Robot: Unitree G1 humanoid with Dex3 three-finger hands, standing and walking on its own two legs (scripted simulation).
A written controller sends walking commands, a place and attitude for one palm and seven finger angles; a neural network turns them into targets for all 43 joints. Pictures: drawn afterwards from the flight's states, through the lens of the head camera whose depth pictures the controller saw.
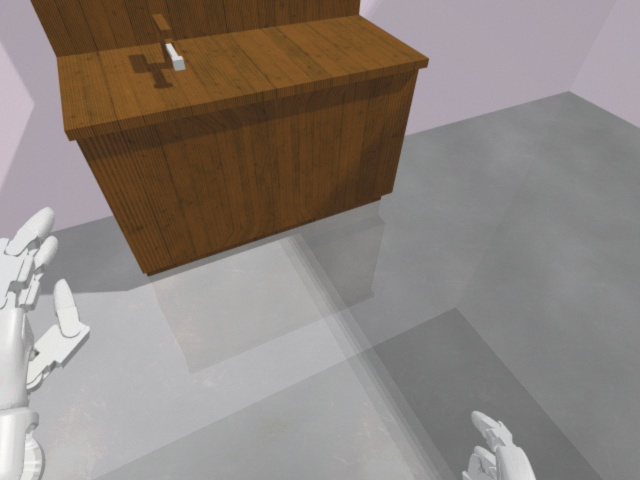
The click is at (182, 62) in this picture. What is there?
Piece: tap's lever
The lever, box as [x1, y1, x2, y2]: [171, 56, 184, 70]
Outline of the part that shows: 171,57 175,70 184,68 181,56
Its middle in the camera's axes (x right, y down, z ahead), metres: -0.40 -0.49 +1.08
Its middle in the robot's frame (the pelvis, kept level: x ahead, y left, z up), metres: +1.11 +0.47 +0.01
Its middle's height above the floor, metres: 0.78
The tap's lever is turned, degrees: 0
